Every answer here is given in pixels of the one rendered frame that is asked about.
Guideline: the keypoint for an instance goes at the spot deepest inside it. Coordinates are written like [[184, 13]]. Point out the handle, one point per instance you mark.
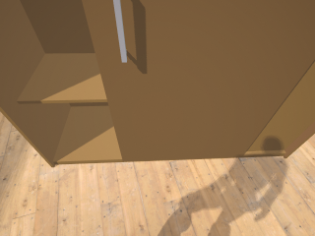
[[120, 30]]

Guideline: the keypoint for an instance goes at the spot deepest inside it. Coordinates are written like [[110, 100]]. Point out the wardrobe door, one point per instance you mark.
[[293, 117], [203, 77]]

